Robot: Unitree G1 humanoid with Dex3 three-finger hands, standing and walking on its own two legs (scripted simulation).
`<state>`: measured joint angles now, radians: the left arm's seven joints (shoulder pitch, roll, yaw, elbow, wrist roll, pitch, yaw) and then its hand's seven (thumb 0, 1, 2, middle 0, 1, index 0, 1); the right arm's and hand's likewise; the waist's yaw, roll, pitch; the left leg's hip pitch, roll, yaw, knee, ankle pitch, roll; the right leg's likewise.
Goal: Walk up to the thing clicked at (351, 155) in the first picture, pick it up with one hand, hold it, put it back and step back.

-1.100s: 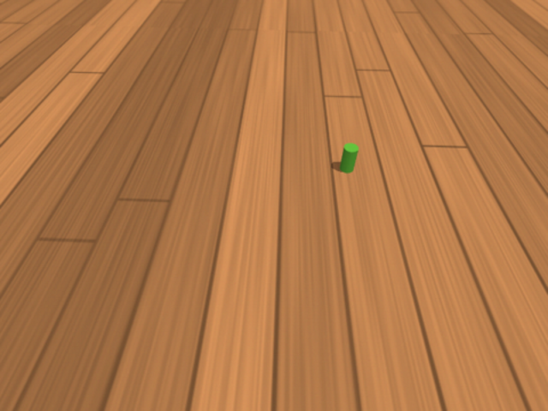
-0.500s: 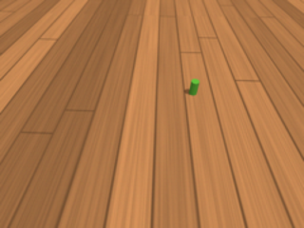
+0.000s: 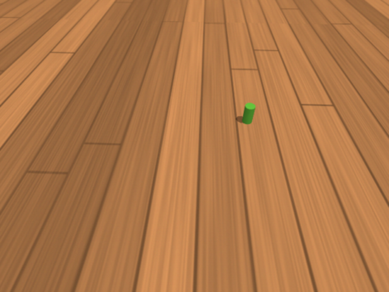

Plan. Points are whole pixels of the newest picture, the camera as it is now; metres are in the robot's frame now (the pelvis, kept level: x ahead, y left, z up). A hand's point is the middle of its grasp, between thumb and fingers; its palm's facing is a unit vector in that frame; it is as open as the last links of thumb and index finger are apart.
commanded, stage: stand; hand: left
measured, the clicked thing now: (248, 113) +1.45 -0.36 -0.71
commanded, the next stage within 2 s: walk up in 0.02 s
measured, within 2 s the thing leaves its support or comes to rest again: neither
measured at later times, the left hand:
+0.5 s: hand (130, 277) +0.19 +0.17 -0.15, palm faces -0.16 -0.91 -0.38, open 7.4 cm
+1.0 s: hand (183, 161) +0.53 +0.07 -0.14, palm faces -0.42 -0.83 -0.36, open 7.4 cm
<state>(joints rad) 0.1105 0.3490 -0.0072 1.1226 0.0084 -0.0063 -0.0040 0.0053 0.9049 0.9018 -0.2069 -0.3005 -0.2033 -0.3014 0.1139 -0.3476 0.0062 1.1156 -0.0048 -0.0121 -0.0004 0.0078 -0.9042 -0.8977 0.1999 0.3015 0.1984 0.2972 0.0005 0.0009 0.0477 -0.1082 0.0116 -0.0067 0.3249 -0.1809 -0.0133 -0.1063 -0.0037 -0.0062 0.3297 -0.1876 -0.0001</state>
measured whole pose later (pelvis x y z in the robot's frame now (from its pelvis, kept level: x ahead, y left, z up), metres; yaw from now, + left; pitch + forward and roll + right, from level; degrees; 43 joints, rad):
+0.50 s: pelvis +0.11 -0.10 -0.02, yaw -12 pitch -3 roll -1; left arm 0.32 0.39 0.07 0.93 0.02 -0.04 -0.08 0.00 0.91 0.90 -0.21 -0.30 -0.20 -0.30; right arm 0.21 -0.47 -0.08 0.96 -0.02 -0.04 0.05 0.01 -0.91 -0.90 0.20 0.30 0.19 0.30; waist 0.04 0.07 0.05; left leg -0.42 0.09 0.04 1.05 -0.40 0.02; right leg -0.24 0.00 -0.05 0.58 -0.28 -0.03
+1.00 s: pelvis +0.33 -0.15 -0.01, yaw -20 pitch -2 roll +1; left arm 0.20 0.45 0.05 0.87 0.01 -0.04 -0.09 0.01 0.91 0.90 -0.20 -0.30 -0.20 -0.30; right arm 0.38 -0.42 -0.06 0.87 -0.01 -0.09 0.05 0.01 -0.90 -0.90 0.20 0.30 0.20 0.30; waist -0.06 -0.04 0.08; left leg -0.10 0.07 0.18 0.45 -0.31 -0.01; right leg -0.53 -0.08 0.01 0.76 -0.23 -0.02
